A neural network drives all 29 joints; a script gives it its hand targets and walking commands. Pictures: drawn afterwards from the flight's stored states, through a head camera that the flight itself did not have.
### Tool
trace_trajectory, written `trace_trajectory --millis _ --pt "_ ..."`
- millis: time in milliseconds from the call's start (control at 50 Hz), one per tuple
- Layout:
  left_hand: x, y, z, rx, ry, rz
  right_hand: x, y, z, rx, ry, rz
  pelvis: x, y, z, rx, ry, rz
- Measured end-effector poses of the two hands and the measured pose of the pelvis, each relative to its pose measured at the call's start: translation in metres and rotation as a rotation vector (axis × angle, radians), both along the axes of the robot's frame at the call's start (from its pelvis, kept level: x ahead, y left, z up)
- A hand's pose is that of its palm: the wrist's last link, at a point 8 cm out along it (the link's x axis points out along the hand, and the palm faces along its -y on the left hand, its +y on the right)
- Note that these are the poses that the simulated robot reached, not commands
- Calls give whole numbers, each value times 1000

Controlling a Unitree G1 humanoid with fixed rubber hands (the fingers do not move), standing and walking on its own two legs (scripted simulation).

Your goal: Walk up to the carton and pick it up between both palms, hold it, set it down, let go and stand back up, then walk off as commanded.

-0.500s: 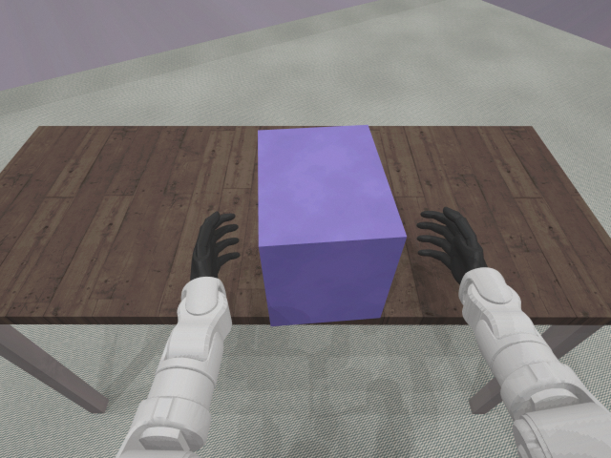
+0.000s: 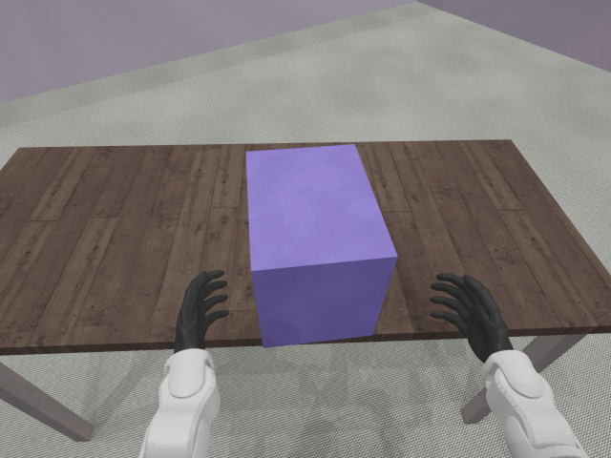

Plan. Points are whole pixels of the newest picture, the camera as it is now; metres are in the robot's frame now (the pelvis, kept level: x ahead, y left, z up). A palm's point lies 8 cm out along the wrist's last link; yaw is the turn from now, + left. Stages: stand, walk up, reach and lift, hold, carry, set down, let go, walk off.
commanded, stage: set down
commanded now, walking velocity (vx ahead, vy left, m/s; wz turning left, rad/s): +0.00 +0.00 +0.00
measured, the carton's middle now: (309, 244) +0.44 +0.04 +0.02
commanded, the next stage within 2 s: none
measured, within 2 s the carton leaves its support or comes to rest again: neither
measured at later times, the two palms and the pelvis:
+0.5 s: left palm (179, 380) +0.20 +0.18 +0.05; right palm (517, 393) +0.21 -0.20 +0.04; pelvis -0.01 +0.00 +0.00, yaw -1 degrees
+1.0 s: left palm (173, 402) +0.19 +0.19 +0.01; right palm (515, 420) +0.19 -0.21 +0.02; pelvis +0.01 +0.01 +0.00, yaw -2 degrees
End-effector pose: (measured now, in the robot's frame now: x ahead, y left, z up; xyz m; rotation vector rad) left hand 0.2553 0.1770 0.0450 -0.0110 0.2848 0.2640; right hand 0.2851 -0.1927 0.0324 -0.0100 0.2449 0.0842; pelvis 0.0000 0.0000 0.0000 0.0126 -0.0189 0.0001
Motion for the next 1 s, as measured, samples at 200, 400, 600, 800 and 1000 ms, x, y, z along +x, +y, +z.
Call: trace_trajectory --millis 200,400,600,800,1000 --pt "-22 1 1 -11 15 21 -26 -5 12 -12 -17 -8 -3 -2 0 5 -29 -10" --pt "-48 -3 7 -15 18 9 -57 -7 8 10 12 -23 -6 3 0 5 -51 -11" --pt "-62 0 7 -9 38 7 -86 -14 12 4 28 -38 -5 6 1 3 -65 -28" --pt "-62 6 -11 13 104 -1 -92 -10 -4 1 108 -56 0 10 1 3 -63 -34" --pt "-66 14 -33 24 186 -29 -94 -14 -17 -41 157 -67 9 13 2 -2 -52 -31"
